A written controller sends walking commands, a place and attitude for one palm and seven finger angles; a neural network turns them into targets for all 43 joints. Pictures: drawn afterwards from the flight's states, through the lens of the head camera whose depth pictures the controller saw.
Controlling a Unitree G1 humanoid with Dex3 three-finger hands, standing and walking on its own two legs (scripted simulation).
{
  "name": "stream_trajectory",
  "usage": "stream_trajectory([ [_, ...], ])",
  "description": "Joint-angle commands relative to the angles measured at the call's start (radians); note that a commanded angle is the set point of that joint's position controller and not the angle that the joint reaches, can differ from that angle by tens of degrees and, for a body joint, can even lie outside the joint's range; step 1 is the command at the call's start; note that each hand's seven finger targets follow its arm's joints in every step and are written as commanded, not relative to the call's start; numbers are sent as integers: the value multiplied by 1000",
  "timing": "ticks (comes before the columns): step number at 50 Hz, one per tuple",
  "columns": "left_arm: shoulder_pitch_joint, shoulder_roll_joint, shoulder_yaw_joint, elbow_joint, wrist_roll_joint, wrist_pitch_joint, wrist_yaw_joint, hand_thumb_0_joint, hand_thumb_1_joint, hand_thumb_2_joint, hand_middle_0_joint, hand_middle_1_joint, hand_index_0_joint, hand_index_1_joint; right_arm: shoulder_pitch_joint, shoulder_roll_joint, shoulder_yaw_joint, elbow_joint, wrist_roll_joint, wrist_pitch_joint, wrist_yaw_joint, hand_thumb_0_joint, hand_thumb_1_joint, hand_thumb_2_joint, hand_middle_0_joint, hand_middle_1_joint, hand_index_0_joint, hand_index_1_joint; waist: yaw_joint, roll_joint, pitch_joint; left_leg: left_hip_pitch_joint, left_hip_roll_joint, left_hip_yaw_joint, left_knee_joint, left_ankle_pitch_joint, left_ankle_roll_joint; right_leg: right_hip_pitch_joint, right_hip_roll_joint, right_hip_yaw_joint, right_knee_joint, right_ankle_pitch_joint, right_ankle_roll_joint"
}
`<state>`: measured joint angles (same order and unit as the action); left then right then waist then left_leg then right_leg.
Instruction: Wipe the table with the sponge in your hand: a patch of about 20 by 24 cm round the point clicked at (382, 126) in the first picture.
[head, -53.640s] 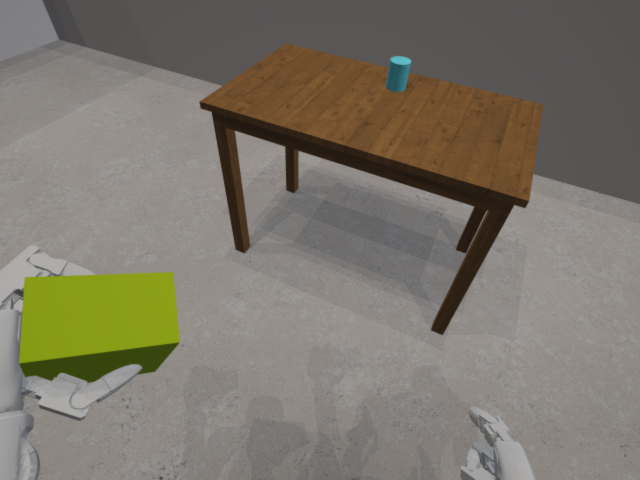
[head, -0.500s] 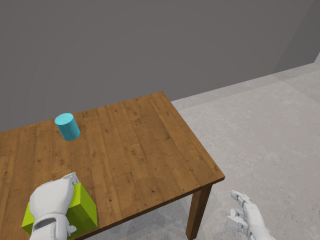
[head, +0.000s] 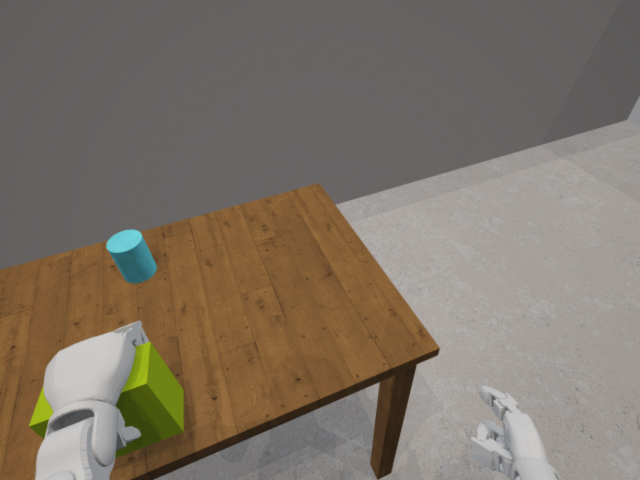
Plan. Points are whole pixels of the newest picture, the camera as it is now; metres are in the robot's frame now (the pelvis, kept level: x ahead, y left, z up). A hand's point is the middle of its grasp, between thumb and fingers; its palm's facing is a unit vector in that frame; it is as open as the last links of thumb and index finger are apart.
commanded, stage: lift the sponge slowly off the table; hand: left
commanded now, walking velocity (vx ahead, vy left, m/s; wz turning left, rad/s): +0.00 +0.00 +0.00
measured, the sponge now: (123, 413) +0.18 +0.30 -0.01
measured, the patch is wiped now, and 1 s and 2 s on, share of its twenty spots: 1.00 1.00 1.00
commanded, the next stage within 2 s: bring the sponge back beside the body in 0.68 s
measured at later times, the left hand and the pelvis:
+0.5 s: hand (96, 386) +0.17 +0.30 +0.07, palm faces +0.04 -0.13 -0.99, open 10.6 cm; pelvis +0.00 +0.00 +0.00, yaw +0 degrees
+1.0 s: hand (94, 382) +0.17 +0.29 +0.08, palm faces +0.05 -0.14 -0.99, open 10.6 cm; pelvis -0.01 +0.00 +0.01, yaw +0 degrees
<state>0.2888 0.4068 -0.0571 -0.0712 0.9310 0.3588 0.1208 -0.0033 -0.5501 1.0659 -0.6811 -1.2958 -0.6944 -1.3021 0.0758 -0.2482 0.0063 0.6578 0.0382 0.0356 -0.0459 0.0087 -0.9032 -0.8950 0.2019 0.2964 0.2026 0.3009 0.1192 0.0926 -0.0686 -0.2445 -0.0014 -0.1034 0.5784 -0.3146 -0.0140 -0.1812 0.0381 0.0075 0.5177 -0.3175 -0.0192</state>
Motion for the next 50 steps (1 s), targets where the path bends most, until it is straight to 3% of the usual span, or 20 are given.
stream_trajectory([
  [1, -143, 204, 138, -207, 31, 3, 48, 0, 100, 1300, -1200, -1600, -1200, -1600, -222, -93, -34, -187, 5, -59, -5, 0, -900, -900, 200, 300, 200, 300, 5, -45, -113, 63, -44, 61, -70, 278, 59, 6, 10, -16, -95, 270, -49],
  [3, -159, 242, 172, -219, 31, 21, 48, 0, 100, 1300, -1200, -1600, -1200, -1600, -243, -98, -32, -184, 6, -54, -3, 0, -900, -900, 200, 300, 200, 300, 16, -40, -109, 72, -43, 54, -84, 272, 55, 16, 10, 10, -105, 259, -53],
  [6, -152, 190, 118, -246, 23, 32, 35, 0, 100, 1300, -1200, -1600, -1200, -1600, -242, -92, -30, -196, 9, -57, 1, 0, -900, -900, 200, 300, 200, 300, 5, -34, -103, 70, -43, 65, -82, 281, 60, 16, 8, -20, -99, 269, -47],
  [8, -156, 243, 159, -270, 27, 43, 29, 0, 100, 1300, -1200, -1600, -1200, -1600, -260, -97, -27, -192, 7, -55, 1, 0, -900, -900, 200, 300, 200, 300, 18, -18, -108, 93, -44, 53, -85, 302, 58, 31, 6, 10, -107, 293, -52],
  [9, -142, 185, 106, -287, 22, 42, 22, 0, 100, 1300, -1200, -1600, -1200, -1600, -247, -88, -28, -203, 10, -55, 3, 0, -900, -900, 200, 300, 200, 300, 3, -20, -106, 81, -42, 63, -83, 296, 61, 27, 6, -18, -100, 285, -47],
  [13, -141, 231, 141, -340, 25, 43, 8, 0, 100, 1300, -1200, -1600, -1200, -1600, -267, -90, -23, -203, 7, -59, 4, 0, -900, -900, 200, 300, 200, 300, 15, -28, -111, 110, -40, 48, -92, 315, 61, 35, 9, 7, -109, 294, -52],
  [16, -106, 202, 119, -354, 21, 40, 0, 0, 100, 1300, -1200, -1600, -1200, -1600, -253, -86, -25, -209, 6, -56, 5, 0, -900, -900, 200, 300, 200, 300, 10, -30, -99, 103, -39, 61, -88, 314, 62, 36, 5, -17, -110, 298, -46],
  [18, -154, 260, 163, -353, 29, 53, -2, 0, 100, 1300, -1200, -1600, -1200, -1600, -278, -92, -16, -198, 7, -51, 2, 0, -900, -900, 200, 300, 200, 300, 17, -11, -82, 119, -37, 48, -102, 300, 57, 31, 9, 19, -128, 269, -55],
  [19, -139, 221, 134, -348, 25, 55, -4, 0, 100, 1300, -1200, -1600, -1200, -1600, -261, -86, -19, -206, 8, -49, 2, 0, -900, -900, 200, 300, 200, 300, 7, -23, -66, 96, -34, 55, -105, 287, 59, 28, 9, -11, -122, 242, -50],
  [24, -242, 216, 105, -345, 25, 68, -25, 0, 100, 1300, -1200, -1600, -1200, -1600, -281, -86, -9, -203, 11, -56, -9, 0, -900, -900, 200, 300, 200, 300, 1, 1, -57, 116, -31, 48, -128, 256, 58, 18, 11, -18, -140, 175, -51],
  [28, -273, 249, 120, -376, 30, 73, -43, 0, 100, 1300, -1200, -1600, -1200, -1600, -310, -85, -1, -201, 10, -64, -13, 0, -900, -900, 200, 300, 200, 300, 15, 34, -94, 147, -34, 37, -143, 281, 56, 49, 11, 7, -147, 199, -59],
  [31, -276, 205, 81, -314, 36, 82, -59, 0, 100, 1300, -1200, -1600, -1200, -1600, -290, -88, 0, -190, 8, -58, -11, 0, -900, -900, 200, 300, 200, 300, 0, -20, -72, 119, -29, 48, -148, 266, 53, 37, 12, -27, -147, 186, -51],
  [33, -243, 241, 120, -308, 40, 99, -62, 0, 100, 1300, -1200, -1600, -1200, -1600, -314, -90, 3, -194, 10, -55, -7, 0, -900, -900, 200, 300, 200, 300, 19, -3, -66, 115, -30, 38, -162, 254, 50, 47, 15, 4, -151, 173, -58],
  [34, -228, 209, 101, -303, 31, 98, -64, 0, 100, 1300, -1200, -1600, -1200, -1600, -296, -89, -1, -199, 10, -52, -4, 0, -900, -900, 200, 300, 200, 300, 12, -37, -88, 103, -29, 51, -153, 263, 53, 62, 11, -22, -138, 190, -51],
  [38, -199, 303, 189, -323, 36, 106, -64, 0, 100, 1300, -1200, -1600, -1200, -1600, -316, -99, 2, -194, 7, -42, 2, 0, -900, -900, 200, 300, 200, 300, 32, -24, -98, 114, -36, 44, -145, 288, 48, 78, 11, 22, -143, 232, -58],
  [39, -193, 242, 139, -344, 30, 99, -65, 0, 100, 1300, -1200, -1600, -1200, -1600, -306, -88, 0, -207, 11, -42, 4, 0, -900, -900, 200, 300, 200, 300, 20, -22, -104, 106, -35, 58, -138, 285, 51, 79, 6, -9, -133, 227, -51],
  [43, -225, 281, 163, -404, 29, 82, -54, 0, 100, 1300, -1200, -1600, -1200, -1600, -307, -88, 0, -208, 10, -57, 1, 0, -900, -900, 200, 300, 200, 300, 20, 28, -92, 131, -36, 41, -141, 276, 51, 55, 16, 19, -150, 197, -60],
  [44, -233, 234, 120, -401, 26, 75, -53, 0, 100, 1300, -1200, -1600, -1200, -1600, -293, -84, -2, -211, 9, -61, -1, 0, -900, -900, 200, 300, 200, 300, 8, 22, -84, 125, -35, 51, -135, 267, 55, 45, 13, -12, -149, 183, -54],
  [46, -238, 228, 112, -377, 22, 65, -52, 0, 100, 1300, -1200, -1600, -1200, -1600, -284, -86, -5, -203, 9, -69, -5, 0, -900, -900, 200, 300, 200, 300, 4, 18, -64, 128, -32, 48, -139, 261, 56, 31, 13, -13, -157, 177, -52],
  [50, -286, 276, 150, -363, 23, 62, -52, 0, 100, 1300, -1200, -1600, -1200, -1600, -287, -90, -4, -192, 11, -78, -13, 0, -900, -900, 200, 300, 200, 300, 8, -29, -78, 132, -35, 44, -144, 251, 54, 37, 5, 1, -164, 168, -48],
])
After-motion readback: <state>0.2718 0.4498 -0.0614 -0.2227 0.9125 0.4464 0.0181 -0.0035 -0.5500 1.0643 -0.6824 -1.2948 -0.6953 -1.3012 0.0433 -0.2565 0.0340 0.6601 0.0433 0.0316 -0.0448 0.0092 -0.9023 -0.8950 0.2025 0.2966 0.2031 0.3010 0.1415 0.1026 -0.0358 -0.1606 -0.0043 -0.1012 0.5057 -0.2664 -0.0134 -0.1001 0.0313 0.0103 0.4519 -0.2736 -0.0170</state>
